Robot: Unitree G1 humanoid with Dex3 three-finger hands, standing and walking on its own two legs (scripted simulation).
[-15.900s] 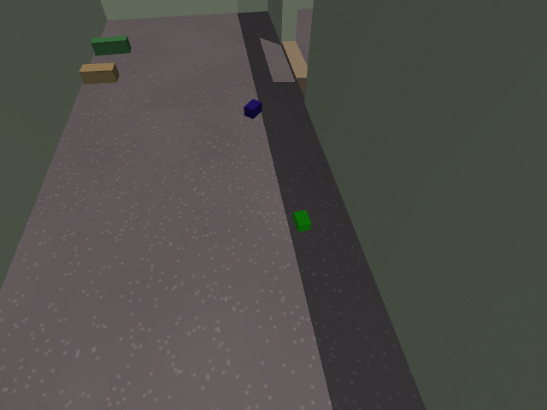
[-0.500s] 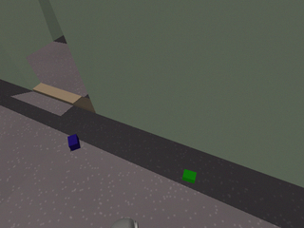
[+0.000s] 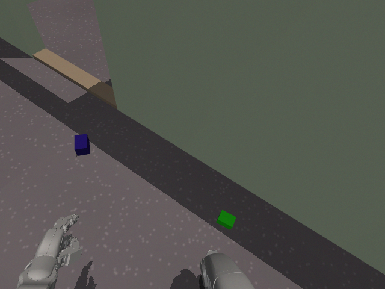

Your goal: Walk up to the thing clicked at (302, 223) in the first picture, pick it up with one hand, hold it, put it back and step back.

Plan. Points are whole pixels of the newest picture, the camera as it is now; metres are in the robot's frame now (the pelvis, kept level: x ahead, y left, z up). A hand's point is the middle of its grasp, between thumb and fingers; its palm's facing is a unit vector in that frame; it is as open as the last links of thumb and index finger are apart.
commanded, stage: walk up
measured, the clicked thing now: (226, 219) +0.46 -0.28 -0.75
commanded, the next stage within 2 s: none
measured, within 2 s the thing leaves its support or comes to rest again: neither
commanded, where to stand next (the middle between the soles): +0.08 -0.01 m, yaw +58 degrees
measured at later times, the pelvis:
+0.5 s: pelvis +0.00 -0.09 -0.01, yaw +23 degrees
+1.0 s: pelvis +0.01 -0.05 -0.01, yaw +43 degrees
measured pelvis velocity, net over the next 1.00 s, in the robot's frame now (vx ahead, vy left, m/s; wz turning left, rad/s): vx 0.01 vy -0.05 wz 0.74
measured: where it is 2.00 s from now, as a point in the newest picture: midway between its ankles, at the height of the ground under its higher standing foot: outside the picture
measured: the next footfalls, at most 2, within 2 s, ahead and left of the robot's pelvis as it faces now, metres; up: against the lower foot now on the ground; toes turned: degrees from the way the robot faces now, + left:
right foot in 0.14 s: +0.14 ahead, -0.14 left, +0.00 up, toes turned +13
left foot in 0.68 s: -0.04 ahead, +0.05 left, +0.00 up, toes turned +35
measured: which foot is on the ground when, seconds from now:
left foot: down 0.00-0.16, up 0.18-0.66, down 0.68-1.00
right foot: up 0.00-0.12, down 0.14-0.70, up 0.72-1.00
